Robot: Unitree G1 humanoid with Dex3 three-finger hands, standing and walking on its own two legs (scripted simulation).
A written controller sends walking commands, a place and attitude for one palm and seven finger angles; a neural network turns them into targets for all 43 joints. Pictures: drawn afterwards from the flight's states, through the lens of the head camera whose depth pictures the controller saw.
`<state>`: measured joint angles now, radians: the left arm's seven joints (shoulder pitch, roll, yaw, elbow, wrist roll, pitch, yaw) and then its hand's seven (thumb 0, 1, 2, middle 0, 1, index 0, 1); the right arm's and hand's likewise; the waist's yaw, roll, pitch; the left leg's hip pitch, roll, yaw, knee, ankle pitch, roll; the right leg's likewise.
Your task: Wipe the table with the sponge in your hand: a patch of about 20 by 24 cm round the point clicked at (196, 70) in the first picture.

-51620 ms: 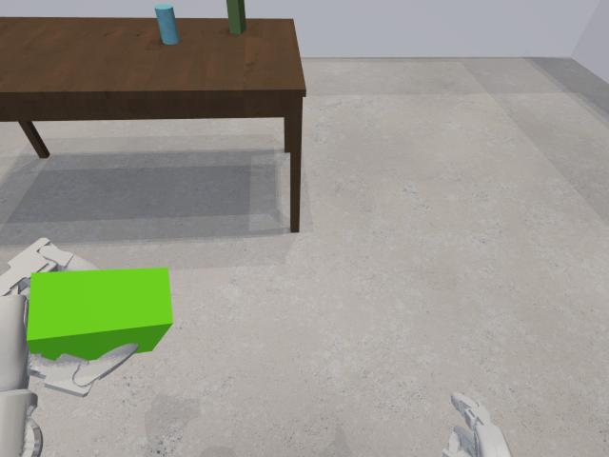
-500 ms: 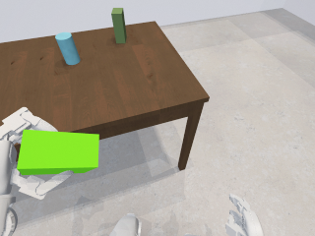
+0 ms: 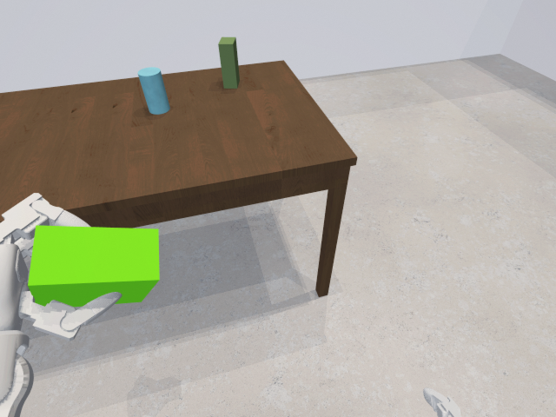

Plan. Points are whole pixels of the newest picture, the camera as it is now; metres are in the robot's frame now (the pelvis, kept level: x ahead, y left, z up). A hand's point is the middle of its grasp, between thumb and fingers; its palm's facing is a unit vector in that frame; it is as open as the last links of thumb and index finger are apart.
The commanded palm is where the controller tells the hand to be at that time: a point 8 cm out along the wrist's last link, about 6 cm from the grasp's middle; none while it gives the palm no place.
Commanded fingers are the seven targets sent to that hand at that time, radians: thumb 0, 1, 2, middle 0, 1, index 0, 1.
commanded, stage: stop stepping back and stand still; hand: left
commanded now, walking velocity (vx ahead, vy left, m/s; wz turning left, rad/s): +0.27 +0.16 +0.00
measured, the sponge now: (114, 269) +0.23 +0.21 +0.17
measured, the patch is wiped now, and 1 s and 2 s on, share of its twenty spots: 1.00 1.00 1.00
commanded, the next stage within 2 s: stand and wait in 0.64 s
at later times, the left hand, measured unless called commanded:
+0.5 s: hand (95, 335) +0.15 +0.18 +0.18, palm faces +0.33 -0.86 -0.40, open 10.0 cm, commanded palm +0.10 +0.24 +0.21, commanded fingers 0.00 0.10 1.30 -1.20 -1.60 -1.20 -1.60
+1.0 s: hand (71, 307) +0.17 +0.22 +0.19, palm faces +0.35 -0.87 -0.36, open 10.0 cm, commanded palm +0.13 +0.26 +0.21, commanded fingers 0.00 0.10 1.30 -1.20 -1.60 -1.20 -1.60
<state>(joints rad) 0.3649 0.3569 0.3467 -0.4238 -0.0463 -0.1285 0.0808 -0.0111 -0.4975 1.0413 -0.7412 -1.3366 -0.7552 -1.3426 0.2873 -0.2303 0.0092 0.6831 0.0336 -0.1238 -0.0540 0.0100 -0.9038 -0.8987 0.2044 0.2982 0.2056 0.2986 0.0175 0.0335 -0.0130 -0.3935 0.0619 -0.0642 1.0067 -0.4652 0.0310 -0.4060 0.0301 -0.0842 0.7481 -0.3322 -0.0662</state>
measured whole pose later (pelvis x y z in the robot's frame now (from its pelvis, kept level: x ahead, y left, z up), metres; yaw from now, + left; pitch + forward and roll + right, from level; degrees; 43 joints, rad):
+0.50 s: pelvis -0.06 -0.04 +0.02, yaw -1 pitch -2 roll -1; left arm 0.46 0.34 0.29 -0.49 -0.03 -0.12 0.11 -0.01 -0.50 1.04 -0.74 -1.34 -0.75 -1.34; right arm 0.24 -0.22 0.01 0.67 0.03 -0.11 -0.04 0.01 -0.90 -0.90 0.21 0.30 0.21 0.30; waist 0.01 0.05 0.03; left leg -0.49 0.06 -0.04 1.01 -0.37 0.02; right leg -0.30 0.01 -0.11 0.63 -0.27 -0.05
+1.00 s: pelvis -0.04 -0.01 +0.03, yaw -2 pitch -2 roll -1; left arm 0.50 0.36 0.30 -0.51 -0.05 -0.12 0.15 -0.01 -0.50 1.04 -0.74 -1.34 -0.76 -1.34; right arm 0.18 -0.20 0.01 0.61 0.02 -0.10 -0.06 0.01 -0.91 -0.90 0.20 0.30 0.20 0.30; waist 0.01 -0.01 0.04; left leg -0.24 0.04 0.04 0.53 -0.25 0.00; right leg -0.20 -0.02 -0.07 0.50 -0.25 0.00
